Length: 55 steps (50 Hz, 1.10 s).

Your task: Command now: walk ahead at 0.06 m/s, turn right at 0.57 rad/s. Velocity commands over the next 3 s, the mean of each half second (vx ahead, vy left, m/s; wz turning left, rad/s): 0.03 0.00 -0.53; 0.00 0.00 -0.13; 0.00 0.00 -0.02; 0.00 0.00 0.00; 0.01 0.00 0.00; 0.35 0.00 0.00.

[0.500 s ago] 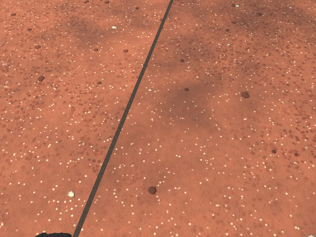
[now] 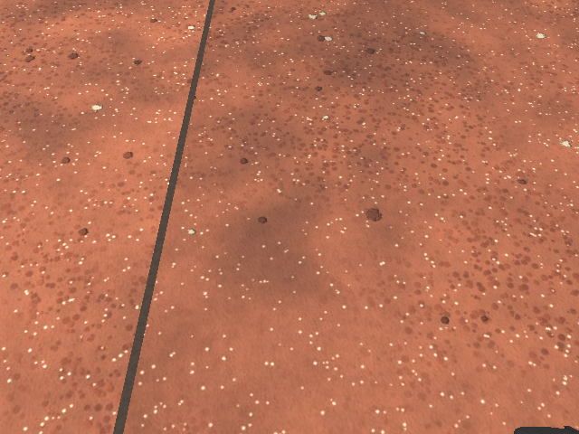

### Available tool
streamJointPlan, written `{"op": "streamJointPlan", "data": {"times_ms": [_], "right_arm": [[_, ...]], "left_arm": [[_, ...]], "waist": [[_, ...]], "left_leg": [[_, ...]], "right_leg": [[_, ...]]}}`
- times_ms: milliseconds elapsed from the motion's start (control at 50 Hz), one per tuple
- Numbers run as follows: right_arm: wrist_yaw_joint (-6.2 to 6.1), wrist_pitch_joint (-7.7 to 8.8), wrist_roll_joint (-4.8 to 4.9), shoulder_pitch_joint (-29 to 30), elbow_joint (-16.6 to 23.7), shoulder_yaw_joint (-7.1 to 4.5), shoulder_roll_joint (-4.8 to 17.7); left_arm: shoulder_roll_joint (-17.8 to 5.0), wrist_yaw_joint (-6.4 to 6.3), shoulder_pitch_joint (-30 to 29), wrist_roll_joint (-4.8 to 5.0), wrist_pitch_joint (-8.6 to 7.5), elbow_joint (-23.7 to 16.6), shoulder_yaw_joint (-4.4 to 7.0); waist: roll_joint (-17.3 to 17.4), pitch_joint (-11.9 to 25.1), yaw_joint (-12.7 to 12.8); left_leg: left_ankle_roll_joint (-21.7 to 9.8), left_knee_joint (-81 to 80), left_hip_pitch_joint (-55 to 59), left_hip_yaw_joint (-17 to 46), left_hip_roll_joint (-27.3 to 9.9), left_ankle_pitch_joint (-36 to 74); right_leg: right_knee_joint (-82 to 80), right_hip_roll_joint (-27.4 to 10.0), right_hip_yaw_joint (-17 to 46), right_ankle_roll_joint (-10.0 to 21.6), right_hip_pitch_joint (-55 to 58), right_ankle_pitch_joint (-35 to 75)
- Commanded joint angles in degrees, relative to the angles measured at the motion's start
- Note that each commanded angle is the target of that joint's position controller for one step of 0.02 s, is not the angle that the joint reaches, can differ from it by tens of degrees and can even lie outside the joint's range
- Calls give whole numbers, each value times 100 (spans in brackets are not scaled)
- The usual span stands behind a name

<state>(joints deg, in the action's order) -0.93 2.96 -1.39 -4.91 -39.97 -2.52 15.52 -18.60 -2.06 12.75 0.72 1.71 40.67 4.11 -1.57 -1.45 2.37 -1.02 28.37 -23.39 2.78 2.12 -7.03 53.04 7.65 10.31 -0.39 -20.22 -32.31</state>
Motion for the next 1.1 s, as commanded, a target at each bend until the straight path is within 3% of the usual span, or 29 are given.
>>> {"op": "streamJointPlan", "data": {"times_ms": [20, 80, 120, 200, 260, 320, 340, 360, 380, 400, 420, 440, 460, 500, 540, 580, 660, 720, 740, 760, 780, 800, 820, 840, 900, 1100], "right_arm": [[-36, -94, 41, -171, 390, -183, 645], [-93, -205, -8, 51, 340, -203, 733], [-136, -239, -13, -43, 287, -229, 761], [-132, -287, 38, 33, 235, -321, 977], [-76, -319, 102, 31, 159, -367, 1093], [-63, -345, 256, 116, 61, -386, 1119], [-54, -357, 277, -136, -72, -361, 955], [-7, -367, 126, -365, -87, -267, 591], [-51, -338, 5, 63, 256, -254, 610], [-89, -332, 49, 401, 268, -328, 827], [-94, -357, 146, 268, 188, -367, 872], [-126, -391, 149, 25, -10, -393, 846], [-148, -421, 102, -92, -107, -405, 875], [-120, -414, 122, -234, -185, -392, 792], [-94, -404, 171, -214, -212, -341, 676], [-64, -400, 159, -57, -193, -264, 550], [-24, -385, 185, -34, -218, -228, 620], [-9, -332, 168, -301, -366, -194, 540], [7, -294, 102, -421, -425, -172, 550], [-8, -265, 30, -519, -447, -193, 773], [-24, -269, 54, -464, -472, -278, 1152], [10, -269, 121, -326, -532, -256, 934], [41, -250, 116, -250, -520, -198, 696], [41, -225, 78, -214, -561, -171, 641], [38, -136, 76, -270, -698, -124, 607], [-42, -161, 100, -310, -1130, -46, 594]], "left_arm": [[-935, -54, 550, 62, 140, -178, 298], [-538, -35, 368, 79, 229, -348, 213], [-415, -21, 198, 66, 206, -478, 175], [-360, 74, -53, 18, 175, -662, 119], [-462, 165, -40, 15, 195, -711, 148], [-474, 249, 349, 0, 204, -591, 208], [-594, 230, 536, -28, 200, -521, 268], [-1095, 143, 588, -39, 189, -590, 389], [-1554, 136, 411, -176, 119, -783, 439], [-1211, 157, 418, -308, -12, -784, 349], [-1003, 156, 161, -294, -108, -741, 265], [-835, 140, -172, -194, -148, -756, 225], [-654, 118, -363, -104, -168, -758, 148], [-440, 74, -396, -132, -179, -724, 31], [-372, 54, -368, -154, -186, -668, 0], [-413, 45, -324, -144, -169, -590, 8], [-536, 104, -303, -157, -111, -420, 33], [-378, 139, -484, -76, -107, -272, -38], [-308, 143, -415, -53, -128, -187, -64], [-200, 150, -252, -132, -185, -134, -101], [-265, 198, 0, -206, -246, -95, -65], [-199, 201, -119, -212, -261, -50, -84], [-293, 190, -422, -199, -242, -36, -70], [-263, 160, -554, -167, -207, -44, -57], [-204, 118, -495, -163, -88, 51, -50], [-170, 48, -331, -130, -114, 642, -12]], "waist": [[669, 845, -105], [1006, 476, -100], [1119, 586, -217], [1095, 797, -314], [1152, 758, -314], [1025, 721, -33], [723, 649, -8], [-757, 490, -186], [-1695, 338, -65], [-1070, 523, 178], [-874, 453, -32], [-616, 446, -198], [-658, 446, -253], [-655, 581, -341], [-587, 594, -306], [-605, 535, -196], [-640, 383, -51], [-489, 330, -264], [-328, 357, -352], [-22, 541, -267], [602, 577, 40], [819, 608, -31], [658, 469, -196], [609, 440, -216], [546, 318, -220], [149, 125, -265]], "left_leg": [[-1064, -696, 1963, 1730, -1908, 1828], [-1052, -1082, 1194, 795, -1447, 1207], [-1199, -1143, 1407, 615, -1552, 1290], [-1280, -1169, 1451, 307, -1806, 1225], [-1220, -1099, 1428, 149, -1925, 1038], [-829, -597, 1211, -138, -1863, 645], [-443, -96, 806, -419, -1646, 79], [182, 1347, -357, -1065, -1007, -1347], [488, 2524, -1520, -798, -217, -3028], [430, 3369, -1439, -146, -353, -2985], [344, 3573, -1378, -11, -447, -2506], [351, 3538, -1334, 18, -500, -2077], [413, 3545, -1271, 4, -514, -1761], [526, 3653, -837, -46, -448, -1359], [588, 3082, -726, -40, -479, -1165], [613, 2241, -486, -38, -531, -1144], [580, 1222, 212, -148, -490, -1490], [458, -131, 884, -218, -427, -720], [366, -788, 1370, -127, -487, 225], [240, -753, 1912, 250, -842, 1272], [31, -343, 2028, 312, -1059, 1730], [-128, -318, 1627, 249, -940, 865], [-99, -429, 1389, 219, -822, 393], [-29, -489, 1279, 195, -788, 272], [70, -493, 1230, 109, -704, 215], [46, -542, 1250, 51, -581, -33]], "right_leg": [[1761, -541, -183, -466, -1384, 23], [1405, -685, -650, -574, -1083, 657], [950, -785, -778, -589, -1046, 746], [-95, -1036, -940, -452, -480, 993], [-768, -1010, -1142, -277, -87, 1107], [-2150, -828, -1389, 94, 701, 1892], [-2684, -789, -1177, 307, 1193, 2306], [-3357, -1886, 465, 776, 1826, 3524], [-3512, -3056, 1976, 1865, 1562, 4296], [-3605, -2907, 1732, 1985, 1304, 3930], [-3568, -2577, 1197, 1670, 1190, 3653], [-3511, -2257, 820, 1349, 1216, 3354], [-3464, -2149, 614, 1225, 1222, 3618], [-3412, -1955, 292, 1227, 1139, 4253], [-3374, -1878, 157, 1235, 1355, 4306], [-3333, -1863, 179, 1225, 1476, 4120], [-3307, -1961, 454, 1387, 1224, 3798], [-3122, -1818, 507, 1236, 1069, 3765], [-3092, -1697, 456, 1024, 914, 3610], [-2985, -1480, 326, 743, 719, 3201], [-2885, -1066, -50, 535, 563, 2643], [-2945, -849, -328, 351, 816, 2387], [-2844, -821, -385, 271, 937, 2347], [-2783, -842, -398, 283, 986, 2466], [-2826, -882, -337, 351, 1004, 2664], [-2942, -871, -390, 221, 1030, 2744]]}}
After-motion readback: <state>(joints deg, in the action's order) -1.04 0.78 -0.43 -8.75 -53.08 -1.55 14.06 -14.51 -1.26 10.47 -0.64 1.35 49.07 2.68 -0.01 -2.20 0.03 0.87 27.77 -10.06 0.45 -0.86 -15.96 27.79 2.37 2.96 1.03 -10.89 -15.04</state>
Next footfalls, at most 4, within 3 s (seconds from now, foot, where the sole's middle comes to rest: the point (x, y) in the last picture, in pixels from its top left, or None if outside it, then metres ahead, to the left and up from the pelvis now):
0.34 right None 0.03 -0.14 -0.77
0.76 left None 0.10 0.08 -0.77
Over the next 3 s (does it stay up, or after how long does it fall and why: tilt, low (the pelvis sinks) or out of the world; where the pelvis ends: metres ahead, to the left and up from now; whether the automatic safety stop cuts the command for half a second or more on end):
stays up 0.18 -0.08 0.01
